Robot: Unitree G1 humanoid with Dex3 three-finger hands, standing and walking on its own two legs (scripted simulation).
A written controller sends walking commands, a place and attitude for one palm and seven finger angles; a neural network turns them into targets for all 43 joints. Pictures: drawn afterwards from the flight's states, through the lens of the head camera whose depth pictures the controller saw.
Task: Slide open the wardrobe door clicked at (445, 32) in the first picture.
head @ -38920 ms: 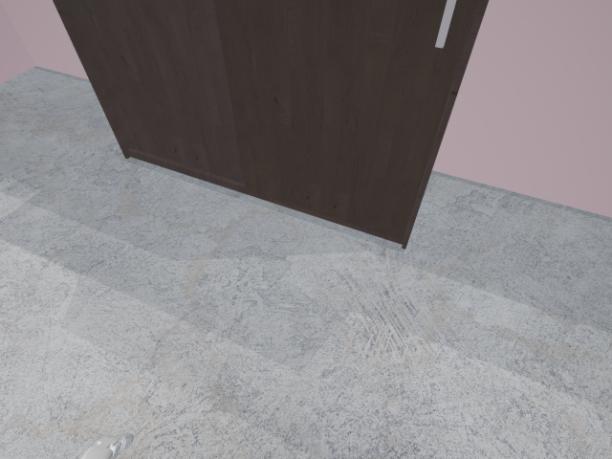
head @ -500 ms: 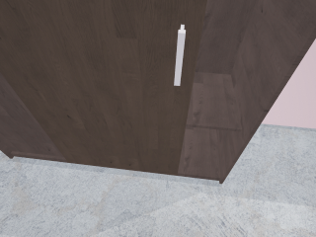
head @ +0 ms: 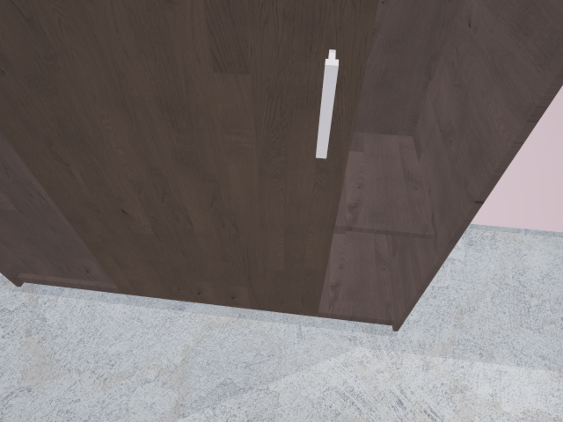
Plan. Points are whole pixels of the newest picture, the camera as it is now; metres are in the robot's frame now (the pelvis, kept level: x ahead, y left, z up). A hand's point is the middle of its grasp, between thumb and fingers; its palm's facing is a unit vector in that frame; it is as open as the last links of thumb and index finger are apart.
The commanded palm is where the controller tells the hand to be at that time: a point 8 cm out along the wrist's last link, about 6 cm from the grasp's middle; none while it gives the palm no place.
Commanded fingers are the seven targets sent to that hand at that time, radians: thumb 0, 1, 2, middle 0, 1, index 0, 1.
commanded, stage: come to a stop and stand still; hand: right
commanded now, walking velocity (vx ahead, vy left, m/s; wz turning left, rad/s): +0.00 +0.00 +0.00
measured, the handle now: (326, 107) +0.57 -0.05 +0.16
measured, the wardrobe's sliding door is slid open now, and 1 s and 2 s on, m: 0.28 0.28 0.28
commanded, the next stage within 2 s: look again from close up in 0.08 s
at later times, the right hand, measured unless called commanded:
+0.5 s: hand out of the picture +0.01 -0.17 -0.18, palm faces +0.03 +0.98 -0.20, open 7.4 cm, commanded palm none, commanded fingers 0.00 -0.90 -0.90 0.20 0.30 0.20 0.30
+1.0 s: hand out of the picture +0.00 -0.16 -0.18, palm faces +0.06 +0.98 -0.19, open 7.4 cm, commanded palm none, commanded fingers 0.00 -0.90 -0.90 0.20 0.30 0.20 0.30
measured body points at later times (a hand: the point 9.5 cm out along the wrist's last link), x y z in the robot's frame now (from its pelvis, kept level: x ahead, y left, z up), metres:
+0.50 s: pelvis +0.01 +0.01 +0.00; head +0.02 +0.01 +0.45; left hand +0.04 +0.24 -0.16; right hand +0.01 -0.22 -0.16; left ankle -0.04 +0.12 -0.74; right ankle +0.00 -0.12 -0.74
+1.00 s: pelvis +0.00 +0.02 +0.00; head +0.01 +0.01 +0.45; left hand +0.03 +0.24 -0.16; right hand +0.00 -0.21 -0.16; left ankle -0.04 +0.12 -0.74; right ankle +0.00 -0.12 -0.74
